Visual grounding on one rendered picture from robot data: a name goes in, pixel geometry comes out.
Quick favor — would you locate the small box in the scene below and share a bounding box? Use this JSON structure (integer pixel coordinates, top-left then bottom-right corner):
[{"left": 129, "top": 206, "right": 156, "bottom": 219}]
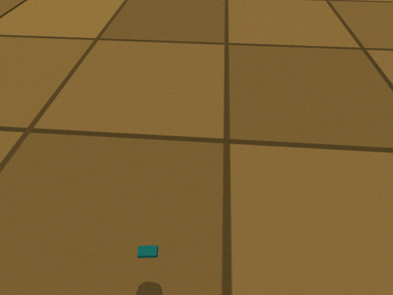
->
[{"left": 137, "top": 245, "right": 158, "bottom": 258}]

